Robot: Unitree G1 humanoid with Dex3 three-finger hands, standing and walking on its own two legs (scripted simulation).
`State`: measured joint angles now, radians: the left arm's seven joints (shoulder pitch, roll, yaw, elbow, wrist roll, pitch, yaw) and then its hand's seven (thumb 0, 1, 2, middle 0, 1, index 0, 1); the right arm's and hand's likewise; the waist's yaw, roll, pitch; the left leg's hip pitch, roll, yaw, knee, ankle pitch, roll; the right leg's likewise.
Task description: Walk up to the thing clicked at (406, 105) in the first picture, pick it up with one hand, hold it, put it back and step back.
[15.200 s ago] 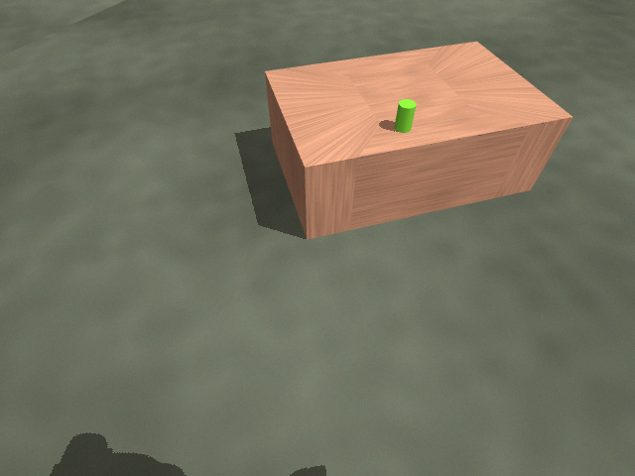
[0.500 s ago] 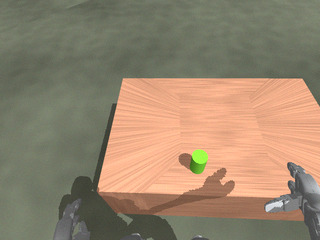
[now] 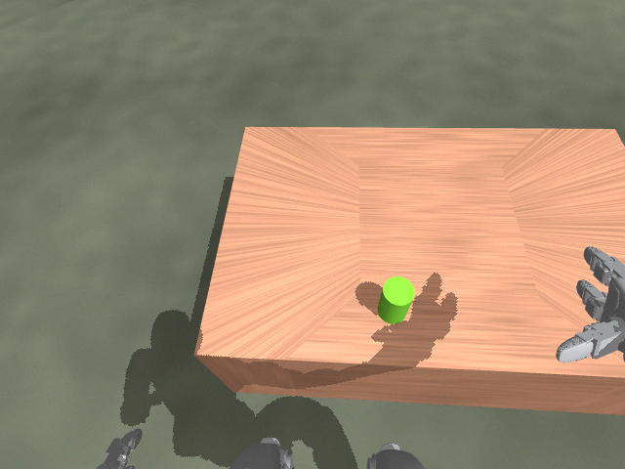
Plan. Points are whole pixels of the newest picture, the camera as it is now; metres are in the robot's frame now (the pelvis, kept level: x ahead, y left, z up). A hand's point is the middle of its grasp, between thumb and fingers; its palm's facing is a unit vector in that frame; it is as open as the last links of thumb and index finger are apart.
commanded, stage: go down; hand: right
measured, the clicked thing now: (395, 301) +0.45 -0.12 -0.29
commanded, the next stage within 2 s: approach in 0.78 s
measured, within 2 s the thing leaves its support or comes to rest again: neither
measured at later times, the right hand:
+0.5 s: hand (575, 283) +0.36 -0.31 +0.00, palm faces +0.08 +0.99 -0.12, open 17.7 cm
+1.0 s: hand (582, 269) +0.37 -0.32 +0.00, palm faces +0.08 +0.99 -0.09, open 17.6 cm
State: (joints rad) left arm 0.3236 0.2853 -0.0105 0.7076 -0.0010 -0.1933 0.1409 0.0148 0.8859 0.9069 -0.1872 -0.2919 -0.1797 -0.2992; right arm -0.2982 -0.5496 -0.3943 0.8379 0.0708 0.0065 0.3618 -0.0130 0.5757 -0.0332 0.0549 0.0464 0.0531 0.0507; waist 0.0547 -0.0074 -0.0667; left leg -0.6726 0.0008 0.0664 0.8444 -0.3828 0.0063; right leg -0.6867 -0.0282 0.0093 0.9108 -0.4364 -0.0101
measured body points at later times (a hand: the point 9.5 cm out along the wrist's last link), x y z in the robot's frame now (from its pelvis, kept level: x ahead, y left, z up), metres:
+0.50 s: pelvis +0.01 +0.00 +0.00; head +0.09 -0.02 +0.44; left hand +0.07 +0.28 -0.10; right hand +0.35 -0.36 +0.01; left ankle +0.02 +0.12 -0.69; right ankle +0.00 -0.11 -0.69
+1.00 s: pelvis +0.01 +0.00 +0.00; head +0.10 -0.02 +0.44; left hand +0.07 +0.29 -0.10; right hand +0.37 -0.37 +0.01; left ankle +0.02 +0.12 -0.69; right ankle +0.00 -0.11 -0.69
